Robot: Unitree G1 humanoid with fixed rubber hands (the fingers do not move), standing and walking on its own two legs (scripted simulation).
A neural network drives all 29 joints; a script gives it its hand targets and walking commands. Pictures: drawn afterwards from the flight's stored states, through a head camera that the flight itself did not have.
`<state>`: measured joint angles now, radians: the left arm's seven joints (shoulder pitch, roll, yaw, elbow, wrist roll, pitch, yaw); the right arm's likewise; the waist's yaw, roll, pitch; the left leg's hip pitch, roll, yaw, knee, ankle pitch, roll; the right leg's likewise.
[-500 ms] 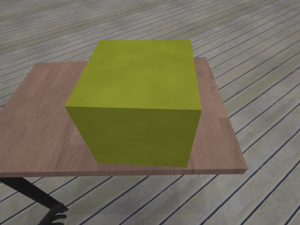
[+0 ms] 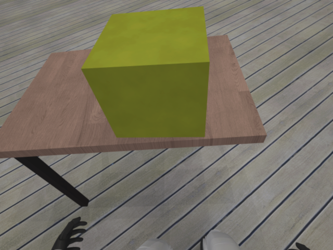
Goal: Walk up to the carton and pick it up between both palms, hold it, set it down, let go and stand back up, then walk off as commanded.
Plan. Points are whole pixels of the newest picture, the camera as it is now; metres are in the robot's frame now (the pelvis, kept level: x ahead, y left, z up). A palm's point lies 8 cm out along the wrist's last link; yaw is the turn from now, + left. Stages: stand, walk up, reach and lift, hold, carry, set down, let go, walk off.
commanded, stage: walk off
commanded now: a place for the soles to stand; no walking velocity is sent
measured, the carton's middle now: (157, 75) +0.60 +0.05 +0.08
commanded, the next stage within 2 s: none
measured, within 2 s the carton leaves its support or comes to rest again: neither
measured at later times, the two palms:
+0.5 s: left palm out of the picture -0.06 +0.31 -0.10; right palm out of the picture -0.12 -0.31 -0.13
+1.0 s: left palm out of the picture -0.18 +0.22 -0.05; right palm out of the picture -0.30 -0.39 -0.15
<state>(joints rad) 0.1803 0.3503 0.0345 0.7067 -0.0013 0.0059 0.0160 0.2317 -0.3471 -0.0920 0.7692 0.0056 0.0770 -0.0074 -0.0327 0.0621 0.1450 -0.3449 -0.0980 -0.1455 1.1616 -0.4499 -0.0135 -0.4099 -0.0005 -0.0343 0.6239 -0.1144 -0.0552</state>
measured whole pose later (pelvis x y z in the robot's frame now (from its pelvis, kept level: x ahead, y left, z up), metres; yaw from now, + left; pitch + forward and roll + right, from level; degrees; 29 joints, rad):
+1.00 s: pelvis -0.36 -0.08 -0.01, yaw -5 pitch -4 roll +3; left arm 0.13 0.38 0.03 0.71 0.00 0.06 0.02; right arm 0.21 -0.38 -0.10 0.77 0.01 0.07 -0.06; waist -0.04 0.09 0.20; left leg -0.35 -0.06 -0.08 0.76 -0.34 0.03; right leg -0.39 0.10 0.16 1.17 -0.60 -0.01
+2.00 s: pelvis -0.61 +0.07 -0.01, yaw -3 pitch -8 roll -4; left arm 0.19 0.46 0.04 0.74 0.00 0.03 0.06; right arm 0.28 -0.40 -0.10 0.76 0.01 0.04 0.01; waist -0.04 -0.01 0.23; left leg -0.31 -0.09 -0.11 0.88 -0.44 0.03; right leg -0.45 0.09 0.14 1.18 -0.50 0.03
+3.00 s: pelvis -0.57 +0.03 +0.01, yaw -5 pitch -4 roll +1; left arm 0.21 0.39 0.04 0.75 0.00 -0.02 0.01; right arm 0.27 -0.40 -0.09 0.79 0.01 -0.03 -0.01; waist -0.04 0.00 0.09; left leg -0.23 -0.03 -0.12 0.67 -0.37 -0.01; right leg -0.32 0.07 0.14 0.69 -0.30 0.00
